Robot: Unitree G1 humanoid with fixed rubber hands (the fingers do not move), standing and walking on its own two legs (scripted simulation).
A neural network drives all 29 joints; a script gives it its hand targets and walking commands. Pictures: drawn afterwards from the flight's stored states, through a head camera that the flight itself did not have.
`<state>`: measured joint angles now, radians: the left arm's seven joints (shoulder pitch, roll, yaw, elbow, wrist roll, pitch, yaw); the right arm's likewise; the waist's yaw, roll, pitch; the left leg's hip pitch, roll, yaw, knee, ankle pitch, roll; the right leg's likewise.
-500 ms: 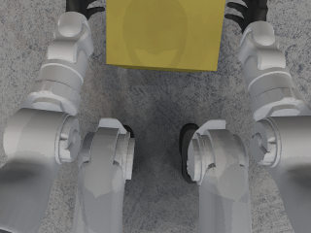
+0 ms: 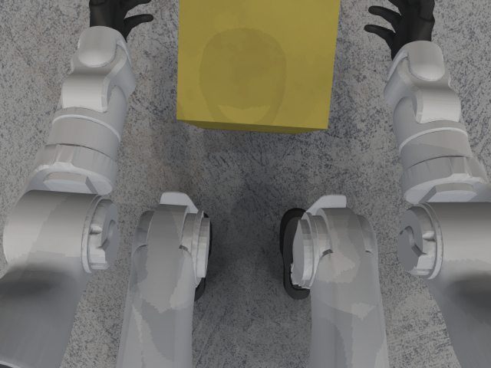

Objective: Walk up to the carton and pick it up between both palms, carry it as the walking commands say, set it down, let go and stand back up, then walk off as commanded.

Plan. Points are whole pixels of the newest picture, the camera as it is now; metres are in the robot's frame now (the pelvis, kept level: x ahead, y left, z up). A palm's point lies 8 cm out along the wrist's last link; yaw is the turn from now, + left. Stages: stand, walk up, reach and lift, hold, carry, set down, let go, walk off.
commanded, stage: set down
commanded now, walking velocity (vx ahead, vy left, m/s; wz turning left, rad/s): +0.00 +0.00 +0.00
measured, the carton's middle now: (253, 65) +0.53 -0.01 -0.27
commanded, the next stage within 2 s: let go in 1.10 s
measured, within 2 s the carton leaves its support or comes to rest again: neither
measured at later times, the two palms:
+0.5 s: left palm out of the picture +0.54 +0.18 +0.01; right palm out of the picture +0.53 -0.21 +0.01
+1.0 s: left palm out of the picture +0.53 +0.19 +0.16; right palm out of the picture +0.52 -0.21 +0.16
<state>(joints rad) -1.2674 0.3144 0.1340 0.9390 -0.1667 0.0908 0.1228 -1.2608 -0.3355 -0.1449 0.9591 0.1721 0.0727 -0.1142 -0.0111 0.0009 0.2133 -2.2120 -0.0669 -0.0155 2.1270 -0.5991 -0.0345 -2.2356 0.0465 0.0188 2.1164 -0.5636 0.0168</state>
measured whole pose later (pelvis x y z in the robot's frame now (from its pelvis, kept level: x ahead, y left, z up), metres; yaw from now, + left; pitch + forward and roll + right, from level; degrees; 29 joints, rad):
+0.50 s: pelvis +0.01 +0.00 +0.12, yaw +0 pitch +47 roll +1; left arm -1.13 0.29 0.24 0.84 -0.07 0.15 0.05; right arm -1.13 -0.28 -0.24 0.83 0.07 0.15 -0.06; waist -0.01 0.00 -0.03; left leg -1.99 -0.06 -0.03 1.68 -0.51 -0.03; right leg -2.01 0.05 0.03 1.68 -0.48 0.01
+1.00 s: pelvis +0.04 +0.00 +0.25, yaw +0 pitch +44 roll +1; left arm -0.98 0.23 0.30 0.81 0.02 0.13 0.00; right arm -0.98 -0.24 -0.31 0.81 0.00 0.12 0.00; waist -0.01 0.00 -0.10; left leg -1.55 -0.05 -0.04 1.13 -0.35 -0.02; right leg -1.57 0.04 0.05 1.13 -0.33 0.01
